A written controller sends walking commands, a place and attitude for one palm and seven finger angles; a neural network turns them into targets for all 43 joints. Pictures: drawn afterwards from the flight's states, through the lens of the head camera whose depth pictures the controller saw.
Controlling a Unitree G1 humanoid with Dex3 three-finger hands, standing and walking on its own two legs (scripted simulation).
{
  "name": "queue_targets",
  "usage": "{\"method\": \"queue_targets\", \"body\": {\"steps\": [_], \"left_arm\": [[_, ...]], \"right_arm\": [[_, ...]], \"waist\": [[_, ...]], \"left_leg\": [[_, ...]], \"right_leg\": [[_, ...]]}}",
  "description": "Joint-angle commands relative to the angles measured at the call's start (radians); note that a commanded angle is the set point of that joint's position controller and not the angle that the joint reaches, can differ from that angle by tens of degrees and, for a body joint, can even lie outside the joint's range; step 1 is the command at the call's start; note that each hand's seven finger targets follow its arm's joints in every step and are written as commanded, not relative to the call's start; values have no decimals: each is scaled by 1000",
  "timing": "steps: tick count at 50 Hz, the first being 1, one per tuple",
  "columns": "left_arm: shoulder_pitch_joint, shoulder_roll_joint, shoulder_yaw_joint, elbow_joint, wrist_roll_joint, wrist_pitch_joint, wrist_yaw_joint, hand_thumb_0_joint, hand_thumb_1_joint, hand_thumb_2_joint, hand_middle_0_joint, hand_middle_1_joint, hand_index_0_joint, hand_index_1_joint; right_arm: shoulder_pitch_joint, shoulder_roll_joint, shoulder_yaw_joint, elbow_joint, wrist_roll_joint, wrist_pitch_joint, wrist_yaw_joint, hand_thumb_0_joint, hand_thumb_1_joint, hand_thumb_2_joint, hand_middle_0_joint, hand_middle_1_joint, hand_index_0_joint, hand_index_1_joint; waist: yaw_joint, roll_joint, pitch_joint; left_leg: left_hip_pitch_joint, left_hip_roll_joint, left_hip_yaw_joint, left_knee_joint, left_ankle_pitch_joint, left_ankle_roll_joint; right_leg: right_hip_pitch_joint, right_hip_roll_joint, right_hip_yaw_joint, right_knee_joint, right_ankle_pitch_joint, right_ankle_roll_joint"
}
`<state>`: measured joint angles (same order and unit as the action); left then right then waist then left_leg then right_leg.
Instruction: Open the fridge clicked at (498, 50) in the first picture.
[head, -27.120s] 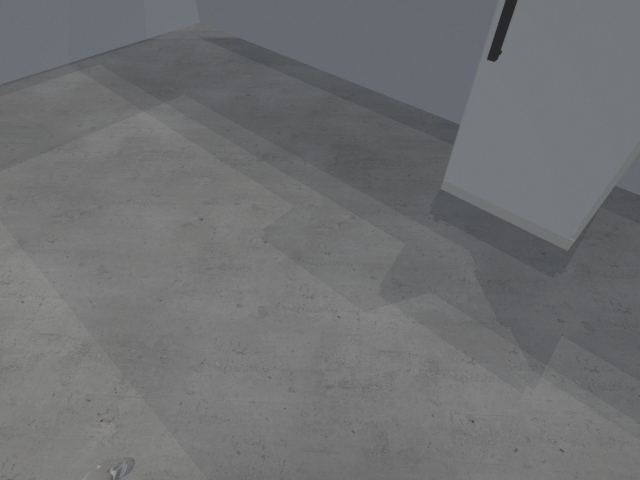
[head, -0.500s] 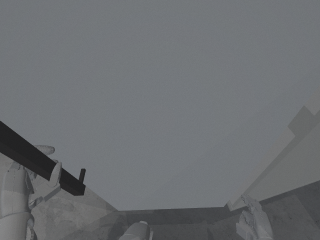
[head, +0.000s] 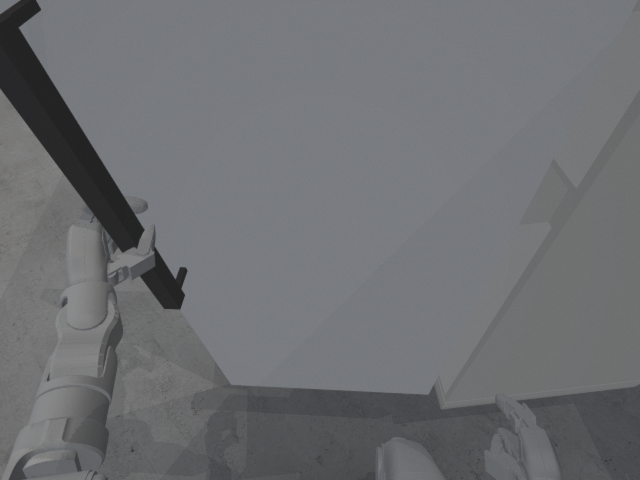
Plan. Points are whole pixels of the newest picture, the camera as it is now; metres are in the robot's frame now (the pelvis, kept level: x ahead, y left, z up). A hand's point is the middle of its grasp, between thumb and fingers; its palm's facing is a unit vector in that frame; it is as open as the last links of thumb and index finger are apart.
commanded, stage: stop walking and hold the door back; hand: left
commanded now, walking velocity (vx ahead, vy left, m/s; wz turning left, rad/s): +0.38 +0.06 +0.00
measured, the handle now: (121, 198) +0.40 +0.28 +0.14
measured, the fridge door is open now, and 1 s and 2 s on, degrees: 81 76 75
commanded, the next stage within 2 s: loosen the grip on the handle in 1.56 s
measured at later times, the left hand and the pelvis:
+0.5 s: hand (153, 212) +0.42 +0.26 +0.10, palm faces +0.36 -0.91 -0.23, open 6.1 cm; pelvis -0.02 -0.01 +0.00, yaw -2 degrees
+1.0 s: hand (146, 225) +0.40 +0.26 +0.09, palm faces +0.21 -0.94 -0.27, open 6.1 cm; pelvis +0.00 +0.04 +0.00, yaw -8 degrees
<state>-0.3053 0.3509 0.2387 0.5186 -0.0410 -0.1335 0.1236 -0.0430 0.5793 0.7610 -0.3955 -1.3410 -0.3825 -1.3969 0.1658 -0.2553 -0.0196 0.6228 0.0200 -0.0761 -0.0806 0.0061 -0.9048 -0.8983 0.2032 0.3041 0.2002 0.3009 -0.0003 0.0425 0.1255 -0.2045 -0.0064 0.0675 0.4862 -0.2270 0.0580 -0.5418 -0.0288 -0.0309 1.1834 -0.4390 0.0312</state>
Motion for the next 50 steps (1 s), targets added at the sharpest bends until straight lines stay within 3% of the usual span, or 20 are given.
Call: {"method": "queue_targets", "body": {"steps": [1,4,5,7,8,10,12,14,23,26,27,28,29,30,36,39,41,43,47,50], "left_arm": [[-661,299,53,-135,17,-100,-7,0,900,900,-450,-1400,-450,-1400],[-757,324,33,-27,25,-88,-14,0,900,900,-450,-1400,-450,-1400],[-765,365,57,1,30,-92,-11,0,900,900,-450,-1400,-450,-1400],[-740,513,154,61,35,-91,-8,0,900,900,-450,-1400,-450,-1400],[-753,545,184,53,24,-86,-1,0,900,900,-450,-1400,-450,-1400],[-814,539,166,125,34,-84,-17,0,900,900,-450,-1400,-450,-1400],[-806,632,251,231,31,-121,-24,0,900,900,-450,-1400,-450,-1400],[-768,685,295,293,22,-136,-31,0,900,900,-450,-1400,-450,-1400],[-738,629,307,312,29,-147,-37,0,900,900,-450,-1400,-450,-1400],[-630,568,296,196,28,-173,-49,0,900,900,-450,-1400,-450,-1400],[-590,552,297,134,25,-177,-51,0,900,900,-450,-1400,-450,-1400],[-541,479,241,81,20,-174,-66,0,900,900,-450,-1400,-450,-1400],[-441,399,194,24,16,-180,-77,0,900,900,-450,-1400,-450,-1400],[-468,470,249,-55,36,-188,-72,0,900,900,-450,-1400,-450,-1400],[-297,463,270,-213,30,-147,-46,0,900,900,-450,-1400,-450,-1400],[-296,470,270,-199,32,-138,-35,0,900,900,-450,-1400,-450,-1400],[-295,461,295,-114,13,-115,-30,0,900,900,-450,-1400,-450,-1400],[-336,435,273,-95,14,-117,-33,0,900,900,-450,-1400,-450,-1400],[-325,463,280,-69,16,-128,-39,0,900,900,-450,-1400,-450,-1400],[-309,405,218,-88,24,-140,-41,0,900,900,-450,-1400,-450,-1400]], "right_arm": [[14,-162,-38,-59,16,-45,-35,0,-900,-900,200,300,200,300],[38,-167,-20,-46,24,-55,-44,0,-900,-900,200,300,200,300],[35,-161,-21,-31,25,-58,-43,0,-900,-900,200,300,200,300],[0,-142,-38,-39,20,-55,-51,0,-900,-900,200,300,200,300],[-6,-169,-40,-11,11,-67,-53,0,-900,-900,200,300,200,300],[50,-158,-33,54,17,-75,-30,0,-900,-900,200,300,200,300],[67,-180,-20,84,16,-71,-26,0,-900,-900,200,300,200,300],[57,-193,-22,82,21,-74,-23,0,-900,-900,200,300,200,300],[100,-195,-50,18,16,-86,-25,0,-900,-900,200,300,200,300],[113,-228,-70,-23,14,-76,-23,0,-900,-900,200,300,200,300],[109,-245,-78,-46,20,-67,-13,0,-900,-900,200,300,200,300],[110,-220,-70,-70,23,-58,5,0,-900,-900,200,300,200,300],[65,-186,-63,-81,10,-63,9,0,-900,-900,200,300,200,300],[71,-177,-53,-77,-3,-67,10,0,-900,-900,200,300,200,300],[75,-172,-32,-97,10,-67,0,0,-900,-900,200,300,200,300],[64,-150,-14,-104,7,-64,-18,0,-900,-900,200,300,200,300],[73,-146,-24,-81,18,-55,-22,0,-900,-900,200,300,200,300],[67,-131,-8,-64,13,-55,-31,0,-900,-900,200,300,200,300],[42,-157,-8,-40,4,-37,-45,0,-900,-900,200,300,200,300],[40,-141,0,-51,-6,-37,-39,0,-900,-900,200,300,200,300]], "waist": [[18,85,-238],[25,116,-298],[32,71,-320],[64,-340,-251],[56,-149,-240],[-1,-144,-287],[-9,-143,-317],[-4,-137,-301],[14,-197,-339],[4,24,-394],[12,152,-412],[5,167,-409],[8,350,-392],[1,316,-374],[-6,168,-420],[-25,52,-443],[3,-190,-449],[6,-200,-403],[3,18,-378],[-1,153,-313]], "left_leg": [[-85,234,-187,-225,-377,130],[-157,164,-82,-64,-464,59],[-210,134,-67,67,-444,34],[-533,-13,-48,577,-393,-53],[-558,13,-153,702,-292,-69],[-515,43,-194,741,-194,-77],[-491,51,-154,724,-114,-85],[-453,44,-111,639,-103,-86],[-26,4,51,62,22,-77],[155,111,-78,-102,244,-47],[240,237,-240,-75,466,13],[260,285,-281,-83,619,60],[287,314,-294,-121,653,96],[223,310,-297,-122,615,100],[146,197,-60,80,575,-4],[-100,117,-5,142,290,-64],[-213,68,-40,191,-69,-79],[-194,74,-64,100,-155,-65],[105,161,-124,-26,447,-23],[104,252,-252,-104,516,28]], "right_leg": [[185,-13,-47,-282,37,11],[462,39,-115,-597,32,16],[533,-8,-20,-695,-39,-10],[570,-408,742,-973,-183,-210],[567,-451,734,-965,37,-227],[545,-382,596,-875,-50,-200],[548,-309,362,-833,116,-146],[540,-283,280,-828,237,-121],[432,-206,154,-788,359,-106],[364,-81,65,-603,357,-38],[239,-2,10,-514,208,-8],[164,33,3,-437,-19,-3],[90,29,-7,-353,-113,-2],[126,13,2,-341,-101,-6],[401,15,-53,-781,313,-11],[637,-142,111,-690,916,-74],[698,-209,200,-664,1038,-124],[629,-211,171,-693,869,-118],[361,-50,32,-652,507,-15],[286,6,2,-613,138,-11]]}}
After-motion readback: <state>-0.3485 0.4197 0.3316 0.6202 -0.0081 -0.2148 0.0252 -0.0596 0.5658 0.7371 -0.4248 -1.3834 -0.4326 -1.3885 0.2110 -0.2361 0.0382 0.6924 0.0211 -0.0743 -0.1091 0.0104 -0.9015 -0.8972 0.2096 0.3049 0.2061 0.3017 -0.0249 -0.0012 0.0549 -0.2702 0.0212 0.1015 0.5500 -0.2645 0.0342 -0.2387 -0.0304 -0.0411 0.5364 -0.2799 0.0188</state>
